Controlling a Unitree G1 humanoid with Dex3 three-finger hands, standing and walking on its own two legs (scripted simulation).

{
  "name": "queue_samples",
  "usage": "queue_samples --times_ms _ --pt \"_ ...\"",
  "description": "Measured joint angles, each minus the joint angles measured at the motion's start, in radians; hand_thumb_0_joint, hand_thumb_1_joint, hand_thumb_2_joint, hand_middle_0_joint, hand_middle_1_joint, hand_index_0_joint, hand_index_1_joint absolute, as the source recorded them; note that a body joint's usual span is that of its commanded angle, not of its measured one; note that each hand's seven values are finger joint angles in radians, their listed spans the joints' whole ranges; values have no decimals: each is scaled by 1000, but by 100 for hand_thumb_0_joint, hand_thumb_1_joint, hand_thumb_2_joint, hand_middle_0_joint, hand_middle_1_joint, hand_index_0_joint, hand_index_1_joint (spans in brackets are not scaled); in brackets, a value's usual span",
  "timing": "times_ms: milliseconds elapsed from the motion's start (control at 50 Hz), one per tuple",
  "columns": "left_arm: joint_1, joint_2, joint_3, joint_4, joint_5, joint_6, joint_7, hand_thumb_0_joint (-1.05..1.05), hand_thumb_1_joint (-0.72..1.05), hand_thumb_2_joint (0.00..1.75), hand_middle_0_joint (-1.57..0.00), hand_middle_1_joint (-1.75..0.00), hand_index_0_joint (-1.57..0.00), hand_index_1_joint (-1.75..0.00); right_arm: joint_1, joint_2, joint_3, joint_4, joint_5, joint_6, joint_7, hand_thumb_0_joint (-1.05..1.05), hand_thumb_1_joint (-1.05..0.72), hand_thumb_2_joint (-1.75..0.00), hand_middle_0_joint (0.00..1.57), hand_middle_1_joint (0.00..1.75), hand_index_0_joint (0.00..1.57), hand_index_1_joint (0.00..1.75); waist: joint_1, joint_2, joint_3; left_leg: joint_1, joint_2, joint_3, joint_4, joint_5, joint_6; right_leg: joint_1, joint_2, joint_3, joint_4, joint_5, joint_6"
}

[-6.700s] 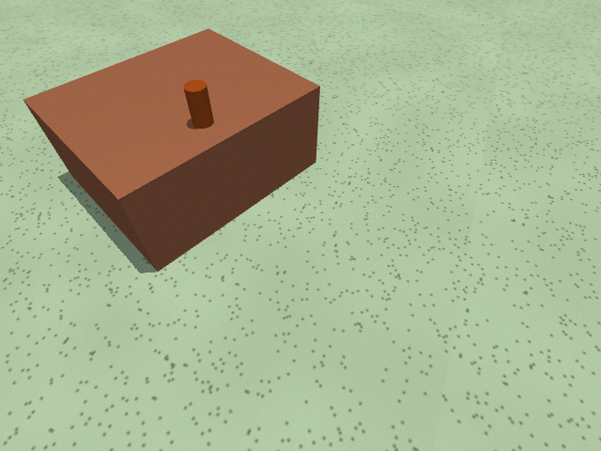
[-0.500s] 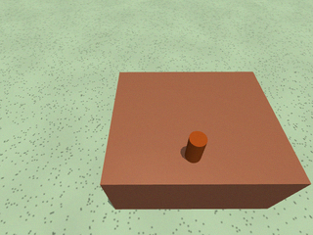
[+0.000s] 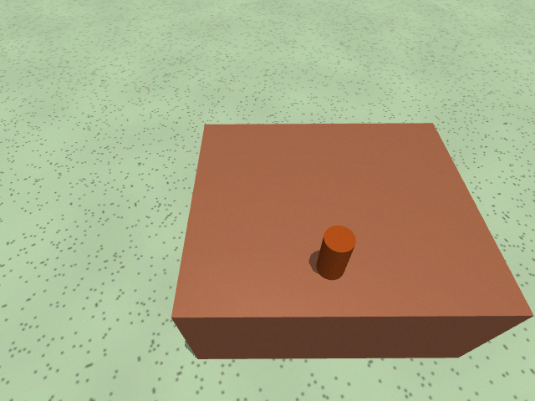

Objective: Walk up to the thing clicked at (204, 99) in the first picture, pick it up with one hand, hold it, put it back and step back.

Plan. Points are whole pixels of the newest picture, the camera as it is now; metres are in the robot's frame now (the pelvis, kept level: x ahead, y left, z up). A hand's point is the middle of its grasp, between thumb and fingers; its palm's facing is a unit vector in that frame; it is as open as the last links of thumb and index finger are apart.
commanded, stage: stand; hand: right
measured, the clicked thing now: (334, 253) +0.49 -0.17 -0.29
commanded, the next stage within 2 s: go down in 0.40 s
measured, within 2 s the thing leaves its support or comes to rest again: neither
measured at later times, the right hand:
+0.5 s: hand out of the picture +0.07 -0.25 -0.16, palm faces -0.02 +0.94 -0.34, open 7.4 cm
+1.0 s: hand (432, 399) +0.14 -0.26 -0.15, palm faces +0.07 +0.94 -0.34, open 16.1 cm
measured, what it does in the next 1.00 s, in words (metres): stands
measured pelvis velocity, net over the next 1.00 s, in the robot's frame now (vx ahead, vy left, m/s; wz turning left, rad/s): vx -0.01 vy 0.01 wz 0.00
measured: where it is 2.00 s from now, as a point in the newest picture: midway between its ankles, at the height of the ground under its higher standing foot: outside the picture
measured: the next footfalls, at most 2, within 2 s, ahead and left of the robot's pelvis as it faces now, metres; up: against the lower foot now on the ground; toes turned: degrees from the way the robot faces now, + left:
none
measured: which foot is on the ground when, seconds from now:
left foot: down 0.00-1.00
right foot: down 0.00-1.00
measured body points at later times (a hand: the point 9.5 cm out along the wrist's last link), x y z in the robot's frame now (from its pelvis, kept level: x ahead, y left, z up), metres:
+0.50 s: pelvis +0.00 +0.00 +0.00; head +0.01 +0.00 +0.45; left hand +0.08 +0.30 -0.13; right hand +0.07 -0.30 -0.14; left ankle -0.04 +0.14 -0.75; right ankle +0.01 -0.12 -0.75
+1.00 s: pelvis -0.01 +0.01 -0.03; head +0.04 +0.01 +0.42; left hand +0.14 +0.30 -0.12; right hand +0.14 -0.31 -0.13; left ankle -0.04 +0.14 -0.75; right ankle +0.01 -0.12 -0.75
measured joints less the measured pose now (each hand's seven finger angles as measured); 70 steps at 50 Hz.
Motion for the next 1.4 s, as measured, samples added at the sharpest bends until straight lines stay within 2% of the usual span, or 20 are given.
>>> queue_samples --times_ms 520,580,640,700,740,780,880,920,1040,1180,1400 --pt "2 0 2 -2 0 0 1 1 91 90 -20 -30 -20 -30 11 0 0 -5 -1 1 -1 0 -90 -89 20 29 20 30 -1 -1 -2 6 0 0 -4 2 0 5 0 0 0 0 0" --pt "3 -7 16 -114 -52 -30 22 1 87 86 -16 -26 -17 -26 16 15 -2 -125 45 -3 -17 1 -86 -85 17 26 17 26 -3 -10 21 -61 -3 -8 73 -24 3 -54 -5 -5 64 -22 -1" --pt "-40 -25 52 -186 -68 -69 37 1 76 76 -12 -19 -12 -20 -56 33 -24 -158 52 2 -20 1 -76 -75 13 19 12 20 0 -19 31 -155 -3 -7 157 -49 2 -144 -7 0 134 -38 -2" --pt "-78 -39 91 -233 -50 -74 48 1 61 61 -8 -14 -9 -14 -152 37 -70 -137 23 60 -14 0 -61 -60 10 14 9 14 1 -22 10 -245 -5 -4 229 -72 6 -233 -10 6 199 -55 0" --pt "-65 -51 106 -284 -38 -78 46 1 49 50 -7 -11 -8 -11 -165 33 -102 -168 12 100 -1 0 -50 -49 8 11 8 12 2 -17 -11 -278 -8 -4 254 -83 9 -266 -14 8 224 -65 2" --pt "-32 -57 112 -324 -32 -77 38 1 37 40 -6 -10 -7 -9 -142 23 -120 -225 6 146 19 0 -38 -40 8 9 7 9 5 -13 -30 -286 -11 -3 261 -90 11 -274 -17 8 233 -73 5" --pt "62 -56 107 -392 -33 -49 26 1 6 22 -5 -7 -7 -6 -52 -7 -128 -347 1 250 48 0 -10 -23 7 6 6 7 12 -15 -71 -295 -19 0 277 -110 16 -291 -25 13 263 -100 9" --pt "76 -55 108 -409 -31 -45 30 1 -6 18 -6 -7 -7 -6 -31 -15 -134 -376 -1 267 49 0 1 -18 6 6 5 6 16 -18 -72 -310 -20 0 298 -123 16 -307 -27 14 286 -114 9" --pt "106 -66 103 -493 -21 -75 57 0 -34 9 -6 -6 -7 -6 7 -12 -163 -451 9 261 62 0 30 -10 4 6 4 6 17 -25 -72 -360 -20 -1 367 -162 16 -357 -29 16 353 -151 12" --pt "148 -75 88 -577 -17 -88 78 0 -47 6 -7 -6 -7 -6 42 -16 -185 -527 12 276 86 -1 45 -6 3 6 4 6 12 -19 -105 -388 -20 3 420 -203 18 -389 -30 21 409 -191 15" --pt "212 -80 72 -689 -24 -68 84 -1 -52 6 -6 -6 -7 -6 107 -39 -214 -656 22 324 124 -1 53 -5 3 6 3 6 13 -19 -133 -429 -23 8 487 -251 19 -437 -34 29 485 -241 18"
